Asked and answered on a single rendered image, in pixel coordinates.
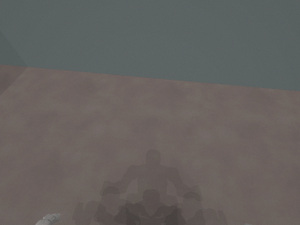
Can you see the robot left hand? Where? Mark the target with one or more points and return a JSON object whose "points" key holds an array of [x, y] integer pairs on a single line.
{"points": [[49, 219]]}

